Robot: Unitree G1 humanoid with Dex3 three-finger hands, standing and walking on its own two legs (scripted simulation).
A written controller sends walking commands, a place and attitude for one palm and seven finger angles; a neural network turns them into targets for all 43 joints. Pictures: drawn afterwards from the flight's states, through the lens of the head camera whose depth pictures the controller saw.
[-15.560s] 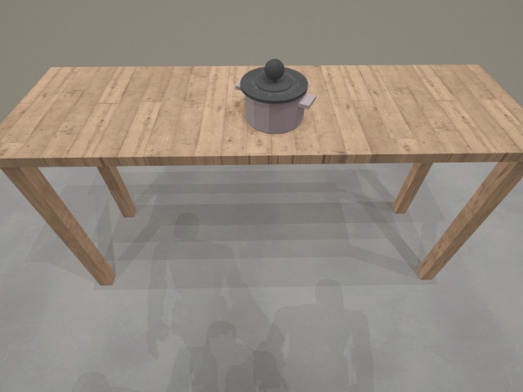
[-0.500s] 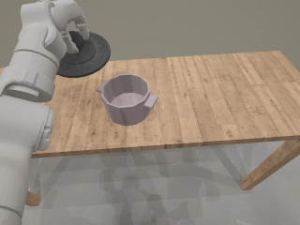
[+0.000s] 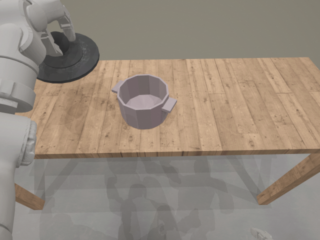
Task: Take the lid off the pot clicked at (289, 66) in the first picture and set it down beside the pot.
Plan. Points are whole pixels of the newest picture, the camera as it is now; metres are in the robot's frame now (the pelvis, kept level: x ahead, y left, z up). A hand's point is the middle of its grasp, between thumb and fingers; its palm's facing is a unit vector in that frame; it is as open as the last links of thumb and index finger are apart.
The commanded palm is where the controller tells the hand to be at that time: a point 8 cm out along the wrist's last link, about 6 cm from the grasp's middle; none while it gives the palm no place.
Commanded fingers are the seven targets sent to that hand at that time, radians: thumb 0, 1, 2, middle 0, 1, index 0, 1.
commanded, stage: move the lid sideways beside the pot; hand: left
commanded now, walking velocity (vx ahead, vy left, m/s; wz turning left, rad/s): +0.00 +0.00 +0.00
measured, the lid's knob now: (57, 42) +0.50 +0.24 +0.23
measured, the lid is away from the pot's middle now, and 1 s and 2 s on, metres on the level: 0.19 0.23 0.24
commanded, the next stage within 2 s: lower the lid onto the table in 0.62 s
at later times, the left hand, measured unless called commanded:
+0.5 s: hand (27, 45) +0.46 +0.28 +0.25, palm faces -0.30 -0.10 -0.95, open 7.8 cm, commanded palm +0.47 +0.29 +0.34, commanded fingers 0.00 0.71 0.94 -0.79 -1.03 -0.77 -1.03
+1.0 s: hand (33, 47) +0.47 +0.28 +0.24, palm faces -0.31 -0.13 -0.94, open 7.8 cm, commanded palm +0.48 +0.29 +0.31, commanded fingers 0.00 0.71 0.94 -0.79 -1.03 -0.77 -1.03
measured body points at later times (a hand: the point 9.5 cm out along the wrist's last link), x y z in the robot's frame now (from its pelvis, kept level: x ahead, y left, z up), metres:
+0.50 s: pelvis +0.00 +0.01 +0.00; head +0.05 +0.00 +0.45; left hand +0.47 +0.29 +0.30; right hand +0.07 -0.27 -0.12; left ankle +0.06 +0.09 -0.74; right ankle -0.04 -0.14 -0.74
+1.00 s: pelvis +0.00 +0.01 +0.00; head +0.06 +0.00 +0.45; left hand +0.48 +0.29 +0.29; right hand +0.08 -0.27 -0.12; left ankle +0.06 +0.09 -0.74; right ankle -0.04 -0.14 -0.74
